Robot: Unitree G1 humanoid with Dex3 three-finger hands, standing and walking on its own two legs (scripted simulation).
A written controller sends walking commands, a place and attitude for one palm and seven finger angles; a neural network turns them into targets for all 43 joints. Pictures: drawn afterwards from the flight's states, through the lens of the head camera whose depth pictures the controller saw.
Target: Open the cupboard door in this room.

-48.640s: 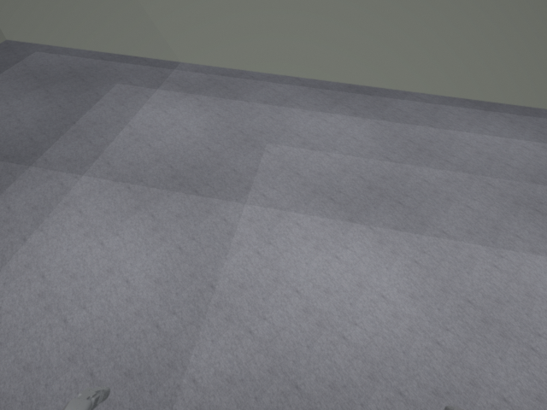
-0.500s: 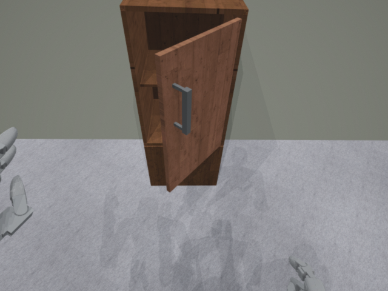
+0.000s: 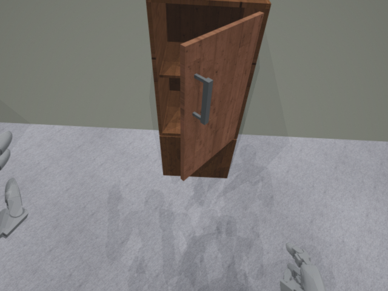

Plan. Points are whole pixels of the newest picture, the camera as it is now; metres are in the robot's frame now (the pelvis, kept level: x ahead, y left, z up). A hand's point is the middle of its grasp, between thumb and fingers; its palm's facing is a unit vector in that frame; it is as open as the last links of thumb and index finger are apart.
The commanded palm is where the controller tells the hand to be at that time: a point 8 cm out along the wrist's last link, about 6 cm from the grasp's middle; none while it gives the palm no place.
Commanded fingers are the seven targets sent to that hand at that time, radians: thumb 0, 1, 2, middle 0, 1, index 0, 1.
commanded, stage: stop stepping back and stand still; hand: left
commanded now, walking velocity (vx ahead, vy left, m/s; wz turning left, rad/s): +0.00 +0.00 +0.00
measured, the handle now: (201, 100) +0.63 +0.02 +0.04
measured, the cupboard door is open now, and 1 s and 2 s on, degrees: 48 48 48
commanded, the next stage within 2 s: let the arm hang, fingers relaxed in 0.20 s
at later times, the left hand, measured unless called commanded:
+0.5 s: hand (85, 286) +0.15 +0.24 -0.10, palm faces +0.05 -0.93 -0.36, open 7.4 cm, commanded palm none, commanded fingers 0.00 0.90 0.90 -0.20 -0.30 -0.20 -0.30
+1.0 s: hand out of the picture -0.09 +0.16 -0.17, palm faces +0.10 -0.97 -0.23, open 7.4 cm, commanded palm none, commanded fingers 0.00 0.90 0.90 -0.20 -0.30 -0.20 -0.30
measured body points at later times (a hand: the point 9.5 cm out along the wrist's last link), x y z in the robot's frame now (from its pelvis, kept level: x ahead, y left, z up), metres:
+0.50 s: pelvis +0.00 +0.01 -0.01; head -0.01 -0.01 +0.44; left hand +0.15 +0.29 -0.08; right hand +0.13 -0.26 -0.14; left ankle +0.08 +0.10 -0.74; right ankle -0.03 -0.11 -0.74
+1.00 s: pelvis +0.01 -0.01 +0.00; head +0.02 -0.02 +0.45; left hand -0.09 +0.22 -0.15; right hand +0.00 -0.22 -0.17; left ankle +0.08 +0.10 -0.74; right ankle -0.04 -0.11 -0.74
